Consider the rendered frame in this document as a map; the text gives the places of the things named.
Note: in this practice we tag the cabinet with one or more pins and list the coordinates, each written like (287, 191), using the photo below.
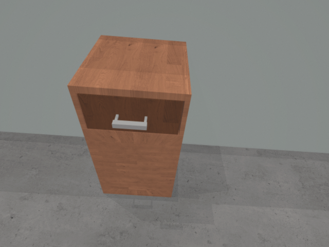
(134, 163)

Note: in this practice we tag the handle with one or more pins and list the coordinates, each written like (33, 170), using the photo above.
(135, 125)

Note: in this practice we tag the drawer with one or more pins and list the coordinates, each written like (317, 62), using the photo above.
(99, 111)

